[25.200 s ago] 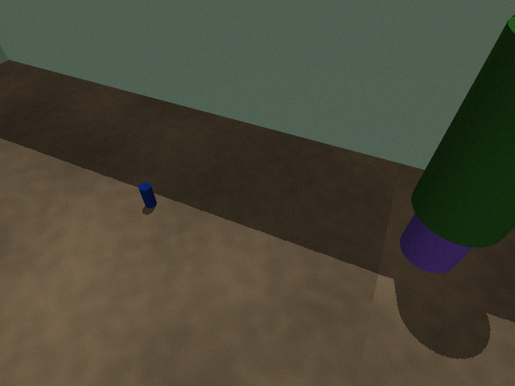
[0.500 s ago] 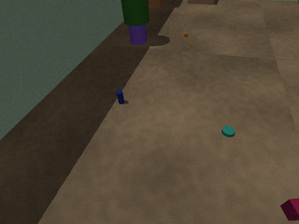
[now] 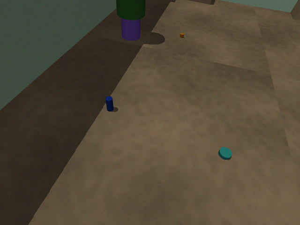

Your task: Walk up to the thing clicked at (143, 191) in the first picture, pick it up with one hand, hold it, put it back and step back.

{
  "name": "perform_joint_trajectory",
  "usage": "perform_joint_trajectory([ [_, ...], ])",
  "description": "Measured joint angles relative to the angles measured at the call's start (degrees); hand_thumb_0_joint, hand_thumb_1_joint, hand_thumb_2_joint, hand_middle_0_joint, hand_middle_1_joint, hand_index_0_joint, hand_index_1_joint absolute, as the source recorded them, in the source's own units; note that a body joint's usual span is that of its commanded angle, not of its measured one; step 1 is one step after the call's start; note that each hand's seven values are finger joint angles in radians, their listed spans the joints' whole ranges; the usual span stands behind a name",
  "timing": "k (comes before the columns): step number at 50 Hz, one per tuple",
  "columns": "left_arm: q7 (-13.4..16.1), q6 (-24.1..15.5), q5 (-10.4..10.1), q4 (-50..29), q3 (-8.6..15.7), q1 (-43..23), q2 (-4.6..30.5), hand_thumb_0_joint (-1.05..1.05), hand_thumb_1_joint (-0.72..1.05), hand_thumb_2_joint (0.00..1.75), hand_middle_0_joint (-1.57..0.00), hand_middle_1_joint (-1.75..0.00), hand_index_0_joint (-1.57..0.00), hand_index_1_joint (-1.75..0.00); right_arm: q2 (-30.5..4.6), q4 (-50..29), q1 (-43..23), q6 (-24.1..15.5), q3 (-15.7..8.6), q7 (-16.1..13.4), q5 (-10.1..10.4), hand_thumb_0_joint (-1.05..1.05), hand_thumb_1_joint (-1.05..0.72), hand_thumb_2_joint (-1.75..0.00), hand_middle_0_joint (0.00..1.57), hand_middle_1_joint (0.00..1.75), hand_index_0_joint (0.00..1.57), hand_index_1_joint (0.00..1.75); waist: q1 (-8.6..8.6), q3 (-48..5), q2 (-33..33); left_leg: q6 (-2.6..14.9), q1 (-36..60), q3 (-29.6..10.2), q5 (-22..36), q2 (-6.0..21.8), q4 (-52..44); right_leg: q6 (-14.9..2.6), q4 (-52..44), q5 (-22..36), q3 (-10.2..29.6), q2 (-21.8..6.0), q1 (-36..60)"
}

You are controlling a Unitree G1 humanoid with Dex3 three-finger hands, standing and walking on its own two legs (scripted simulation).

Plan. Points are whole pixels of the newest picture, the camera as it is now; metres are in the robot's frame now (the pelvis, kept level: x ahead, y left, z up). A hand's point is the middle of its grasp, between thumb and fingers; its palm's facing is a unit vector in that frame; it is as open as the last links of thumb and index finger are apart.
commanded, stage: walk up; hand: left
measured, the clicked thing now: (109, 104) +1.19 +0.26 -0.70
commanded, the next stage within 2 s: none
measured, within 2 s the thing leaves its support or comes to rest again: neither
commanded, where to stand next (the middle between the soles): +0.82 +0.04 m, yaw +0 degrees
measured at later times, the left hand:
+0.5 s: hand (64, 181) +0.30 +0.26 -0.12, palm faces -0.01 -0.92 -0.39, open 7.4 cm
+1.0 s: hand (68, 125) +0.53 +0.31 -0.14, palm faces -0.11 -0.93 -0.34, open 7.4 cm
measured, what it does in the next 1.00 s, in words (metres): walks ahead: right foot, then left foot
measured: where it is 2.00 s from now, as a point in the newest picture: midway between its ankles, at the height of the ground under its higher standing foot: (134, 150)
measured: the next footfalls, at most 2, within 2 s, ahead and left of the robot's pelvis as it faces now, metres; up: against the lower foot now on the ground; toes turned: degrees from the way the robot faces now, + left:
right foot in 0.24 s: +0.28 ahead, -0.14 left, +0.00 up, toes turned -6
left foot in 0.62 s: +0.45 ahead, +0.14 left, +0.00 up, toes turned +6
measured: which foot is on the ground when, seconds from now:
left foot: down 0.00-0.26, up 0.28-0.60, down 0.62-1.00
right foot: up 0.00-0.22, down 0.24-0.66, up 0.68-1.00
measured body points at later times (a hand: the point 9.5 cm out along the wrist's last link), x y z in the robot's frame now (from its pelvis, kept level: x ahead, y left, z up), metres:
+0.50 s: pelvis +0.23 -0.01 +0.00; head +0.25 -0.03 +0.45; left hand +0.30 +0.31 -0.10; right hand +0.31 -0.33 -0.12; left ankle +0.31 +0.13 -0.70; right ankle +0.24 -0.14 -0.73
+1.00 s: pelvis +0.44 +0.04 +0.00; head +0.47 +0.05 +0.45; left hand +0.53 +0.36 -0.11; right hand +0.46 -0.29 -0.10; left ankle +0.41 +0.14 -0.73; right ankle +0.56 -0.12 -0.70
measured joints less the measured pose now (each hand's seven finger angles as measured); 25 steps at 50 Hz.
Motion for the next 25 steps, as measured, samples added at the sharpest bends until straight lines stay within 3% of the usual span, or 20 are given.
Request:
perform_joint_trajectory([
  [5, -1.47, 0.26, 0.73, -0.86, 0.19, -1.06, -0.17, 0.01, 0.9, 0.9, -0.2, -0.3, -0.2, -0.29, -0.83, -0.19, 2.47, -0.21, 0.48, -0.01, -0.37, 0.01, -0.9, -0.9, 0.21, 0.3, 0.21, 0.3, -0.48, -0.1, 0.76, 0.35, 6.62, 1.72, -2.15, -0.79, -4.63, 1.93, -13.96, 4.19, -2.69, -2.81, -5.1],
  [10, -2.18, -0.02, 1.22, -0.94, 0.7, -2.16, -0.81, 0.01, 0.9, 0.9, -0.2, -0.3, -0.2, -0.29, -2.46, -0.06, 4.92, 0.33, 0.21, 0.06, -0.05, 0.01, -0.9, -0.9, 0.21, 0.3, 0.21, 0.3, -1.25, -0.14, 3.16, -1.32, 10.67, 1.89, -8.1, -0.34, -2.43, 1.02, -26.74, 11.42, -4.86, -2.78, -3.03],
  [12, -2.06, -0.58, 1.35, -1.22, 1.04, -1.94, -0.54, 0.01, 0.9, 0.9, -0.2, -0.3, -0.2, -0.29, -2.8, -0.11, 6.15, 0.83, 0.2, -0.13, 0.08, 0.01, -0.9, -0.9, 0.21, 0.3, 0.21, 0.3, -1.19, -0.8, 3.86, -1.93, 11.06, 1.58, -12.61, 0.39, 2.1, 0.29, -29.95, 12.4, -5.87, -1.62, 0.1],
  [14, -1.21, -1.43, 1.48, -1.65, 1.6, -2.55, -1.27, 0.01, 0.9, 0.9, -0.2, -0.3, -0.2, -0.29, -2.97, 0.61, 5.97, 1.59, 0.18, -0.66, 0.22, 0.01, -0.9, -0.9, 0.21, 0.3, 0.21, 0.3, -0.62, -0.4, 5.94, -0.45, 7.47, -1.23, -15.37, 1.88, 13.98, 0.28, -26.01, 10.56, -7.04, -0.17, 0.35],
  [15, -0.88, -1.77, 1.23, -2.13, 1.46, -2.64, -1.69, 0.01, 0.9, 0.9, -0.2, -0.3, -0.2, -0.29, -2.81, 1.06, 5.44, 2.13, 0.38, -0.88, 0.24, 0.01, -0.9, -0.9, 0.21, 0.3, 0.21, 0.3, -0.15, -0.21, 6.26, 0.04, 4.64, -3.26, -15.62, 0.89, 21.0, 0.28, -24.72, 8.83, -7.14, -0.09, 0.71],
  [17, -0.54, -2.08, 0.71, -2.92, 0.81, -2.36, -2.74, 0.01, 0.9, 0.9, -0.2, -0.3, -0.2, -0.29, -2.8, 1.74, 4.25, 2.72, 0.8, -1.05, 0.51, 0.01, -0.9, -0.9, 0.2, 0.3, 0.2, 0.3, 0.76, 0.01, 6.99, 0.71, -0.85, -5.81, -13.67, -0.93, 30.76, 0.14, -25.57, 7.35, -7.27, -0.03, 2.97],
  [19, -0.29, -2.11, 0.49, -3.35, 0.25, -1.49, -3.56, 0.01, 0.9, 0.9, -0.2, -0.3, -0.2, -0.29, -2.78, 1.75, 3.11, 2.61, 1.04, -0.89, 0.67, 0.01, -0.9, -0.9, 0.2, 0.3, 0.2, 0.3, 1.27, -0.09, 7.78, 0.76, -5.36, -6.52, -10.73, -0.87, 32.47, 0.21, -28.71, 7.39, -7.6, 0.25, 5.98],
  [25, -0.24, -2.1, 1.06, -3.87, 0.03, 1.83, -3.21, 0.01, 0.9, 0.9, -0.2, -0.3, -0.21, -0.3, -2.32, 0.56, 1.13, 1.95, 0.67, 0.72, -0.4, 0.01, -0.9, -0.9, 0.2, 0.3, 0.2, 0.3, 2.24, -0.62, 7.31, -0.93, -12.99, -5.94, -5.05, 1.89, 18.71, 0.36, -34.82, 6.07, -8.25, 0.5, 12.48],
])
